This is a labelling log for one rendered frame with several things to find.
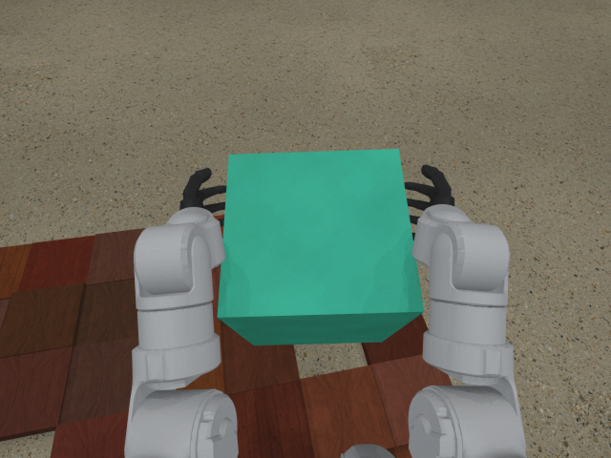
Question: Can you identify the right robot upper arm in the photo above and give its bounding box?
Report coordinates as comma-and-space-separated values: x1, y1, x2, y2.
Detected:
409, 385, 527, 458

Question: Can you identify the left robot hand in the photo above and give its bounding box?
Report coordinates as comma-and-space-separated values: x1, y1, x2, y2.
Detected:
179, 168, 226, 237

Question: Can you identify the robot left forearm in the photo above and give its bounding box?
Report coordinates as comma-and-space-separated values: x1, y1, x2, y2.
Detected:
124, 207, 225, 456

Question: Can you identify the robot right forearm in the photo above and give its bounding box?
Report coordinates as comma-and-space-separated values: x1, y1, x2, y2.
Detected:
411, 204, 526, 452

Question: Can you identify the left robot upper arm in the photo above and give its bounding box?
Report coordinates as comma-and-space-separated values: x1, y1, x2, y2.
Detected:
125, 389, 239, 458

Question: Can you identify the carton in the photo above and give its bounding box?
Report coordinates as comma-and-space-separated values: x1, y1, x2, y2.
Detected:
217, 149, 424, 345

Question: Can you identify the right robot hand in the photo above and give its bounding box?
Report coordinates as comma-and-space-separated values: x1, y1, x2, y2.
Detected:
404, 165, 454, 240

